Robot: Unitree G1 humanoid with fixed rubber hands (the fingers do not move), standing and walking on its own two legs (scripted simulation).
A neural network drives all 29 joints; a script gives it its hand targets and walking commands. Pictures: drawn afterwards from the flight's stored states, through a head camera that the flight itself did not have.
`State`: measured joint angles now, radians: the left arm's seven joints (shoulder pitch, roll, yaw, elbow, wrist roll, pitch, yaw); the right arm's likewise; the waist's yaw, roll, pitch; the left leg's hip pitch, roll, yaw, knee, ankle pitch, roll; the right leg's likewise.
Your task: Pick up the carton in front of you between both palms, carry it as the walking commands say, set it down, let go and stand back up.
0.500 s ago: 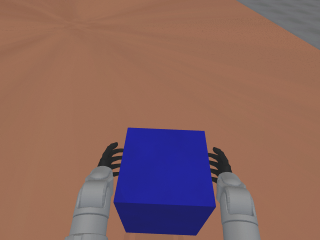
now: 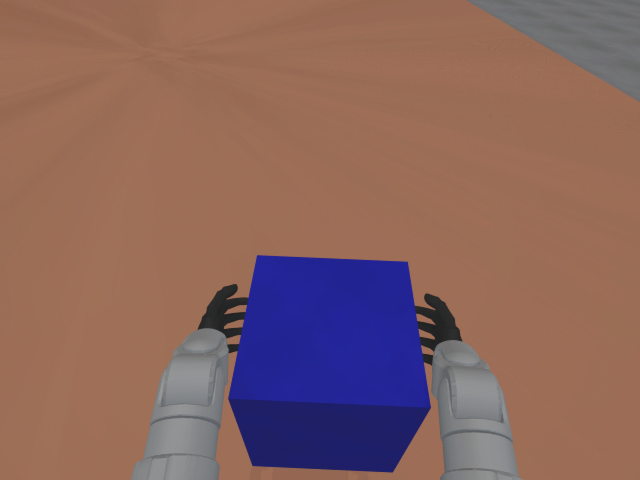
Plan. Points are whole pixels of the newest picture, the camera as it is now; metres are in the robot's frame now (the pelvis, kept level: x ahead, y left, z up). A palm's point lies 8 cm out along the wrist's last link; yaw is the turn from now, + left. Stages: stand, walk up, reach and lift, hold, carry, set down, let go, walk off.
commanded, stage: set down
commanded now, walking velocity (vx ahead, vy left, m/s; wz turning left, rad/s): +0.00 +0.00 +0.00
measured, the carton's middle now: (327, 367) +0.30 +0.00 -0.04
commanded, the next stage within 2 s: none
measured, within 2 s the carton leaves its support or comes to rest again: neither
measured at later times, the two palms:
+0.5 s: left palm (224, 354) +0.35 +0.17 -0.10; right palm (404, 355) +0.36 -0.13 -0.10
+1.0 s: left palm (239, 370) +0.41 +0.17 -0.26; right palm (384, 369) +0.42 -0.13 -0.26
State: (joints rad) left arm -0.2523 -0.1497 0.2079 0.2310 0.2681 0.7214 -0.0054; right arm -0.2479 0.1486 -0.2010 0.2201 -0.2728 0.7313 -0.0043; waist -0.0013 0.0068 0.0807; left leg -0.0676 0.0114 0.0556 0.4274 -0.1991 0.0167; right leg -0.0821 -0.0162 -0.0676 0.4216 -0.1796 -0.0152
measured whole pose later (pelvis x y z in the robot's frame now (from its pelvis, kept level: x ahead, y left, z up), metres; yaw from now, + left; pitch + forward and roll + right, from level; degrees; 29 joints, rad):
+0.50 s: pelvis -0.04 +0.00 -0.05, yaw +2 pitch +11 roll +0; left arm -0.71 -0.14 0.55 0.62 0.43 0.30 -0.04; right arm -0.72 0.15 -0.54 0.65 -0.43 0.29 0.02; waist 0.01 0.00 0.18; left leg -0.77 -0.04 -0.03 0.88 -0.30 0.01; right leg -0.77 0.03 0.00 0.87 -0.29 -0.02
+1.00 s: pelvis -0.02 +0.00 -0.18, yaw +1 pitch +41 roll +0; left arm -0.80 -0.08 0.48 0.60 0.24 0.25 0.02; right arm -0.82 0.08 -0.45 0.63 -0.25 0.24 -0.03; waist 0.02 -0.01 -0.17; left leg -1.64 -0.04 -0.01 1.41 -0.49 0.01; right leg -1.65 0.04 0.00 1.40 -0.47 -0.01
